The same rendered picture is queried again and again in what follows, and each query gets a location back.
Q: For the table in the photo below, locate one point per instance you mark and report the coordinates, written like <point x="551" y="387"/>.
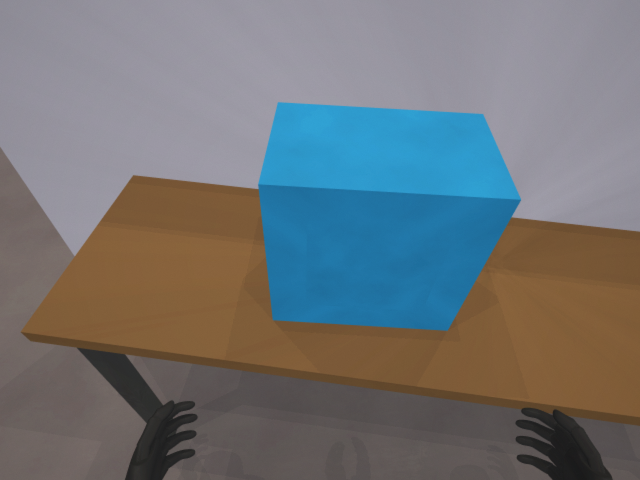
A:
<point x="176" y="270"/>

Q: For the right robot hand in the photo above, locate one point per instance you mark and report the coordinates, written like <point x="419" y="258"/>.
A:
<point x="574" y="455"/>

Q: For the left robot hand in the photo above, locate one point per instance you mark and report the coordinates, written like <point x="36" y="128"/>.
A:
<point x="149" y="460"/>

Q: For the carton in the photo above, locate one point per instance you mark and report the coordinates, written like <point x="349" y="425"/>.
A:
<point x="379" y="217"/>

